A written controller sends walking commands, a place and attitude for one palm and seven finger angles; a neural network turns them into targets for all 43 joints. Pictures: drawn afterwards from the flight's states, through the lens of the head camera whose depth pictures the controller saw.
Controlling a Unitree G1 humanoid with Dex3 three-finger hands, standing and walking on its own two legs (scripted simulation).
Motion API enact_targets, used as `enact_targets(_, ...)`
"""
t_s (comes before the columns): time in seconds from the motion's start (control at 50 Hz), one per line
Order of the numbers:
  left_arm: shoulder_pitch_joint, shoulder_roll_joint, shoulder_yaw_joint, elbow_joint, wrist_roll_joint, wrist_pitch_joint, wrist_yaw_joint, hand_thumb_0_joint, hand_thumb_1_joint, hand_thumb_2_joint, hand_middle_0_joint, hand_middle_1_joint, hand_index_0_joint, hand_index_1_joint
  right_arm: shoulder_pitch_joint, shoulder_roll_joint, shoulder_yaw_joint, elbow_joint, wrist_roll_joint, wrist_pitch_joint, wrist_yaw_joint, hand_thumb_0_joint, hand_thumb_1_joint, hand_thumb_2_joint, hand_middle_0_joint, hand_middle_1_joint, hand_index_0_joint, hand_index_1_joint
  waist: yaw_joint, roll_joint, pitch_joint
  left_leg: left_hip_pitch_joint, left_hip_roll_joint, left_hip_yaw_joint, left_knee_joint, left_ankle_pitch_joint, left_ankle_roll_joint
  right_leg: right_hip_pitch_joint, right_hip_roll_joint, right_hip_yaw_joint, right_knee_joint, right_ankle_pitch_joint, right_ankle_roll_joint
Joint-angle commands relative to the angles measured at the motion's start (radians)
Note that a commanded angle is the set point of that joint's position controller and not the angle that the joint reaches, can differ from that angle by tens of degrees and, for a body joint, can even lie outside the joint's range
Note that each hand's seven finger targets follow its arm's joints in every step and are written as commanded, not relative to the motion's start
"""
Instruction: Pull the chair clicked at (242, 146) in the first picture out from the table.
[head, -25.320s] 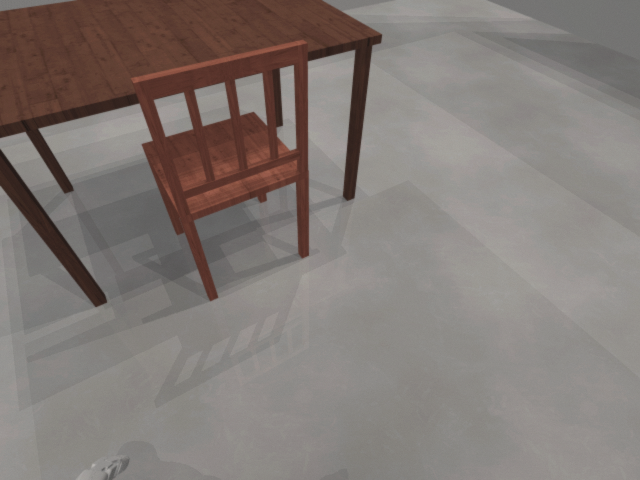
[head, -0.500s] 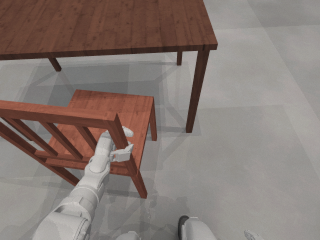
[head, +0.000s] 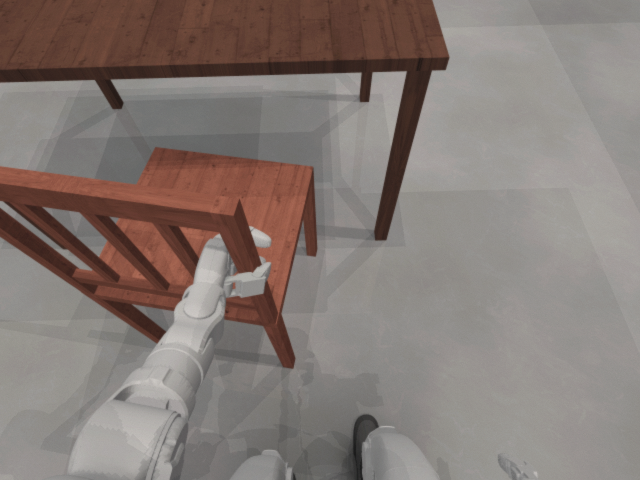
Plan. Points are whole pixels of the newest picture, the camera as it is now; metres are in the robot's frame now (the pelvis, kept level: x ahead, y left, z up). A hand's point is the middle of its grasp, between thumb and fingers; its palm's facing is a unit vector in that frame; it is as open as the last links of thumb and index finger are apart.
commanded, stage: step backward, pulling the chair out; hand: left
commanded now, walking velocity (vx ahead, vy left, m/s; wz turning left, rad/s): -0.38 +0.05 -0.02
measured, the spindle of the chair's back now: (131, 253) +0.44 +0.30 -0.09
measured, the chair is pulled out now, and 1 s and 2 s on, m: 0.21 0.29 0.43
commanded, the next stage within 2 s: none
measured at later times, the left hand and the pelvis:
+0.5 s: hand (249, 298) +0.35 +0.10 -0.05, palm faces -0.12 -0.98 -0.16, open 6.2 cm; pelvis -0.04 +0.01 +0.01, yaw -2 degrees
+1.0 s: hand (248, 338) +0.29 +0.09 -0.05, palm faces -0.12 -0.98 -0.15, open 6.2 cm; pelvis -0.09 +0.01 +0.01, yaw -2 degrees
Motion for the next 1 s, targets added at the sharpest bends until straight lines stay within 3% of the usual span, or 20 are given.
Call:
enact_targets(0.0, -0.249, 0.151, -0.009, -0.189, 0.018, -0.031, 0.015, 0.000, 0.900, 0.900, -0.500, -1.450, -0.500, -1.450, 0.100, -0.132, -0.033, -0.072, 0.000, -0.024, -0.018, 0.000, -0.900, -0.900, 0.200, 0.300, 0.200, 0.300, 0.007, -0.135, -0.532, 0.153, 0.030, -0.004, -0.181, 0.112, 0.014, 0.423, -0.222, 0.166, -0.138, 0.167, -0.023)
enact_targets(0.04, -0.237, 0.125, -0.040, -0.249, 0.010, -0.033, 0.011, 0.000, 0.900, 0.900, -0.500, -1.450, -0.500, -1.450, 0.065, -0.155, -0.036, -0.112, -0.003, -0.010, -0.028, 0.000, -0.900, -0.900, 0.200, 0.300, 0.200, 0.300, 0.016, 0.033, -0.506, 0.124, 0.124, -0.104, -0.349, 0.355, 0.056, 0.374, -0.075, 0.080, -0.013, 0.044, 0.048)
enact_targets(0.08, -0.248, 0.110, -0.050, -0.296, 0.000, -0.042, 0.009, 0.000, 0.900, 0.900, -0.500, -1.450, -0.500, -1.450, 0.014, -0.129, -0.029, -0.149, -0.007, -0.005, -0.029, 0.000, -0.900, -0.900, 0.200, 0.300, 0.200, 0.300, 0.038, 0.178, -0.447, 0.082, 0.209, -0.143, -0.409, 0.378, 0.090, 0.355, -0.019, 0.064, 0.127, -0.135, 0.044)
enact_targets(0.16, -0.322, 0.142, -0.015, -0.293, 0.002, -0.041, 0.010, 0.000, 0.900, 0.900, -0.500, -1.450, -0.500, -1.450, 0.061, -0.121, -0.042, -0.124, -0.019, -0.011, -0.026, 0.000, -0.900, -0.900, 0.200, 0.300, 0.200, 0.300, 0.029, 0.040, -0.445, 0.251, 0.219, -0.096, -0.262, 0.765, 0.082, 0.280, -0.012, 0.092, 0.096, -0.011, 0.030)
enact_targets(0.22, -0.346, 0.123, -0.031, -0.226, 0.021, -0.055, 0.009, 0.000, 0.900, 0.900, -0.500, -1.450, -0.500, -1.450, 0.100, -0.127, -0.055, -0.073, -0.026, -0.022, -0.012, 0.000, -0.900, -0.900, 0.200, 0.300, 0.200, 0.300, 0.012, 0.075, -0.474, 0.314, 0.169, -0.028, -0.168, 0.868, 0.030, 0.279, -0.055, 0.127, 0.011, 0.294, 0.022)
enact_targets(0.26, -0.323, 0.185, 0.010, -0.195, 0.022, -0.062, 0.016, 0.000, 0.900, 0.900, -0.500, -1.450, -0.500, -1.450, 0.112, -0.138, -0.071, -0.056, -0.016, -0.021, -0.021, 0.000, -0.900, -0.900, 0.200, 0.300, 0.200, 0.300, 0.007, 0.008, -0.572, 0.249, 0.129, 0.007, -0.121, 0.748, 0.002, 0.386, -0.101, 0.166, 0.014, 0.490, 0.021)
enact_targets(0.3, -0.293, 0.180, 0.009, -0.160, 0.020, -0.069, 0.013, 0.000, 0.900, 0.900, -0.500, -1.450, -0.500, -1.450, 0.103, -0.124, -0.066, -0.059, -0.008, -0.023, -0.022, 0.000, -0.900, -0.900, 0.200, 0.300, 0.200, 0.300, 0.015, -0.047, -0.578, 0.155, 0.078, 0.015, -0.066, 0.404, -0.013, 0.437, -0.180, 0.232, -0.036, 0.501, -0.016)
enact_targets(0.34, -0.270, 0.206, 0.030, -0.134, 0.018, -0.066, 0.009, 0.000, 0.900, 0.900, -0.500, -1.450, -0.500, -1.450, 0.081, -0.123, -0.060, -0.064, -0.002, -0.027, -0.025, 0.000, -0.900, -0.900, 0.200, 0.300, 0.200, 0.300, 0.030, -0.128, -0.564, 0.083, 0.028, -0.003, 0.001, 0.075, -0.010, 0.465, -0.251, 0.289, -0.122, 0.404, -0.043)
enact_targets(0.38, -0.240, 0.212, 0.034, -0.129, 0.014, -0.056, 0.007, 0.000, 0.900, 0.900, -0.500, -1.450, -0.500, -1.450, 0.064, -0.130, -0.054, -0.074, 0.004, -0.032, -0.023, 0.000, -0.900, -0.900, 0.200, 0.300, 0.200, 0.300, 0.038, -0.145, -0.537, 0.080, 0.024, -0.022, 0.018, 0.031, -0.003, 0.444, -0.264, 0.278, -0.157, 0.260, -0.052)
enact_targets(0.44, -0.250, 0.180, 0.006, -0.166, 0.011, -0.050, 0.003, 0.000, 0.900, 0.900, -0.500, -1.450, -0.500, -1.450, 0.066, -0.131, -0.038, -0.074, 0.000, -0.034, -0.025, 0.000, -0.900, -0.900, 0.200, 0.300, 0.200, 0.300, 0.011, -0.108, -0.528, 0.166, 0.044, -0.010, -0.147, 0.187, 0.008, 0.403, -0.197, 0.183, -0.131, 0.203, -0.017)
enact_targets(0.48, -0.248, 0.168, -0.013, -0.210, 0.006, -0.055, 0.004, 0.000, 0.900, 0.900, -0.500, -1.450, -0.500, -1.450, 0.048, -0.155, -0.039, -0.094, -0.003, -0.034, -0.033, 0.000, -0.900, -0.900, 0.200, 0.300, 0.200, 0.300, 0.012, 0.033, -0.503, 0.209, 0.138, -0.096, -0.325, 0.524, 0.047, 0.325, -0.050, 0.086, -0.015, 0.081, 0.049)
enact_targets(0.56, -0.302, 0.139, -0.030, -0.258, -0.007, -0.059, 0.000, 0.000, 0.900, 0.900, -0.500, -1.450, -0.500, -1.450, 0.017, -0.121, -0.036, -0.120, -0.024, -0.033, -0.026, 0.000, -0.900, -0.900, 0.200, 0.300, 0.200, 0.300, 0.028, 0.211, -0.430, 0.190, 0.250, -0.174, -0.387, 0.551, 0.109, 0.235, 0.014, 0.093, 0.177, -0.254, 0.029)
enact_targets(0.66, -0.329, 0.151, -0.004, -0.182, 0.005, -0.062, -0.001, 0.000, 0.900, 0.900, -0.500, -1.450, -0.500, -1.450, 0.100, -0.134, -0.058, -0.057, -0.031, -0.062, -0.003, 0.000, -0.900, -0.900, 0.200, 0.300, 0.200, 0.300, 0.011, 0.098, -0.487, 0.458, 0.238, -0.093, -0.194, 1.012, 0.093, 0.196, 0.012, 0.107, 0.035, -0.027, 0.035)
enact_targets(0.7, -0.337, 0.150, -0.007, -0.149, 0.016, -0.070, -0.003, 0.000, 0.900, 0.900, -0.500, -1.450, -0.500, -1.450, 0.084, -0.131, -0.061, -0.043, -0.037, -0.065, 0.003, 0.000, -0.900, -0.900, 0.200, 0.300, 0.200, 0.300, 0.015, 0.152, -0.441, 0.369, 0.224, -0.074, -0.204, 0.914, 0.076, 0.220, -0.004, 0.112, 0.022, -0.020, 0.031)
enact_targets(0.74, -0.296, 0.207, 0.044, -0.142, 0.015, -0.083, 0.006, 0.000, 0.900, 0.900, -0.500, -1.450, -0.500, -1.450, 0.099, -0.132, -0.074, -0.031, -0.020, -0.075, 0.000, 0.000, -0.900, -0.900, 0.200, 0.300, 0.200, 0.300, 0.021, 0.069, -0.521, 0.309, 0.176, -0.024, -0.149, 0.777, 0.050, 0.311, -0.032, 0.150, -0.043, 0.237, 0.044)
enact_targets(0.78, -0.263, 0.247, 0.062, -0.124, 0.011, -0.086, 0.012, 0.000, 0.900, 0.900, -0.500, -1.450, -0.500, -1.450, 0.098, -0.127, -0.073, -0.047, -0.004, -0.078, -0.009, 0.000, -0.900, -0.900, 0.200, 0.300, 0.200, 0.300, 0.018, -0.080, -0.557, 0.176, 0.085, 0.036, -0.055, 0.402, 0.000, 0.430, -0.152, 0.244, -0.070, 0.481, 0.030)
enact_targets(0.82, -0.265, 0.260, 0.067, -0.096, 0.016, -0.071, 0.008, 0.000, 0.900, 0.900, -0.500, -1.450, -0.500, -1.450, 0.049, -0.125, -0.063, -0.061, -0.002, -0.079, -0.011, 0.000, -0.900, -0.900, 0.200, 0.300, 0.200, 0.300, 0.038, -0.125, -0.520, 0.041, 0.011, -0.008, 0.099, 0.000, -0.012, 0.451, -0.268, 0.327, -0.143, 0.425, -0.016)
enact_targets(0.9, -0.253, 0.233, 0.055, -0.120, 0.015, -0.046, 0.000, 0.000, 0.900, 0.900, -0.500, -1.450, -0.500, -1.450, 0.056, -0.126, -0.045, -0.051, -0.006, -0.084, -0.009, 0.000, -0.900, -0.900, 0.200, 0.300, 0.200, 0.300, 0.033, -0.078, -0.504, 0.045, 0.027, -0.064, 0.088, 0.017, -0.005, 0.475, -0.280, 0.294, -0.126, 0.368, -0.081)
enact_targets(0.94, -0.252, 0.216, 0.041, -0.140, 0.006, -0.038, 0.002, 0.000, 0.900, 0.900, -0.500, -1.450, -0.500, -1.450, 0.071, -0.136, -0.037, -0.050, -0.005, -0.085, -0.015, 0.000, -0.900, -0.900, 0.200, 0.300, 0.200, 0.300, 0.017, -0.104, -0.490, 0.104, 0.035, -0.050, -0.085, 0.105, 0.000, 0.471, -0.233, 0.225, -0.102, 0.359, -0.054)
enact_targets(0.98, -0.243, 0.193, 0.016, -0.164, 0.002, -0.033, 0.003, 0.000, 0.900, 0.900, -0.500, -1.450, -0.500, -1.450, 0.088, -0.165, -0.040, -0.051, -0.009, -0.082, -0.024, 0.000, -0.900, -0.900, 0.200, 0.300, 0.200, 0.300, 0.010, -0.028, -0.479, 0.193, 0.095, -0.079, -0.312, 0.470, 0.029, 0.404, -0.108, 0.127, -0.034, 0.261, 0.024)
